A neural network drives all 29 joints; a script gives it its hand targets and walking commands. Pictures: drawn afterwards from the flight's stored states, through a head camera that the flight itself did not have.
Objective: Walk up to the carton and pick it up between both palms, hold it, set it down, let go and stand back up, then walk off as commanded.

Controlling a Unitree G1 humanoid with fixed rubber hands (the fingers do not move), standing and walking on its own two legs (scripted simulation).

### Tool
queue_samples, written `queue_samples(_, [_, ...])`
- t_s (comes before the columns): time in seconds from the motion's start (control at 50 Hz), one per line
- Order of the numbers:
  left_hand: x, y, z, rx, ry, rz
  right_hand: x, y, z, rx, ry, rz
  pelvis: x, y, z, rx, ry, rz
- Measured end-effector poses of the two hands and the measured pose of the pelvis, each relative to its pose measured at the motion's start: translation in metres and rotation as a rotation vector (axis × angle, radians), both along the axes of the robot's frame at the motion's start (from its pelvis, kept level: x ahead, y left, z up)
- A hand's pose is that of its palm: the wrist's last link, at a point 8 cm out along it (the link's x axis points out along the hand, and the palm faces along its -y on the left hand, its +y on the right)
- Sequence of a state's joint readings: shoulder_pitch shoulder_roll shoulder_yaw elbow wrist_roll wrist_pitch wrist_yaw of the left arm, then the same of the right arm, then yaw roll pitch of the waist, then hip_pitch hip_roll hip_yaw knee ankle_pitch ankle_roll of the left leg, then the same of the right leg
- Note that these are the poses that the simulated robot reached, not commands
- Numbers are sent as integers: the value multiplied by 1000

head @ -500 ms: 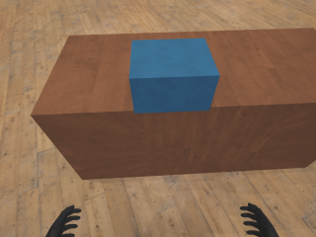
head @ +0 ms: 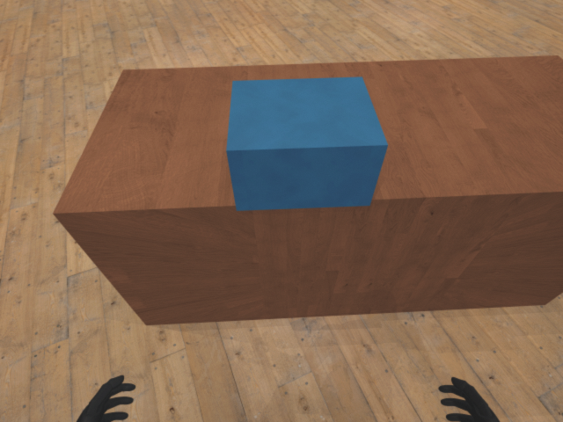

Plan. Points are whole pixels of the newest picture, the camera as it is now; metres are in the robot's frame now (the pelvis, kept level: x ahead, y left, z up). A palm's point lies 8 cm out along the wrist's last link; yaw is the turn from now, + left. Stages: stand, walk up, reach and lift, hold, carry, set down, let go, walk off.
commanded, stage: stand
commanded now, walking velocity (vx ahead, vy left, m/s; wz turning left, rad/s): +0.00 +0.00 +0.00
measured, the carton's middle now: (300, 142) +0.68 -0.04 -0.02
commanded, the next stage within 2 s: walk up in 0.56 s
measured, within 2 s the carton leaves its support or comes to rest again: neither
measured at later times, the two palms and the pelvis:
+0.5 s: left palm out of the picture +0.10 +0.29 -0.09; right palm out of the picture +0.09 -0.30 -0.10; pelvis +0.00 +0.00 +0.01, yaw +0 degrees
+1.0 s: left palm out of the picture +0.13 +0.27 -0.08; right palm out of the picture +0.03 -0.36 -0.10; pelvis +0.03 -0.04 +0.01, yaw -1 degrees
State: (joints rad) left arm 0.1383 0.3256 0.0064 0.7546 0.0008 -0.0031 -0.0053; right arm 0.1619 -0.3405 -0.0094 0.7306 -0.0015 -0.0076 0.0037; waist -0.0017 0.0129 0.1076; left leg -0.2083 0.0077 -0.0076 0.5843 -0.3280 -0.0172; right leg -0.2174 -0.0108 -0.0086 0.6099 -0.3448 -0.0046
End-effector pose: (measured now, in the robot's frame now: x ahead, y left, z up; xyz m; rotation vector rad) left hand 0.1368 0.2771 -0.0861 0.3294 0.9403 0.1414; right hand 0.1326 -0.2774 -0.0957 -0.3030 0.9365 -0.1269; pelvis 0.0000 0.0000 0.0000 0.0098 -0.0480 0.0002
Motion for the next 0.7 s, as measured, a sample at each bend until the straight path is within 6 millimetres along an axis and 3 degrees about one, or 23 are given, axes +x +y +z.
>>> queue_samples(0.22, [-5, 5, 0, 10, 51, 26, -15, -14, -2, -27, 86, -34, 3, -2, 7, -1, -6, 3])
queue_samples(0.52, [-39, 13, -6, 19, 173, 80, -42, -18, -7, -32, 191, -74, 4, -2, 15, -5, -6, 1])
queue_samples(0.7, [-48, 12, -8, 17, 199, 91, -54, -16, -8, -31, 216, -93, 1, -1, 17, -7, -7, -1])
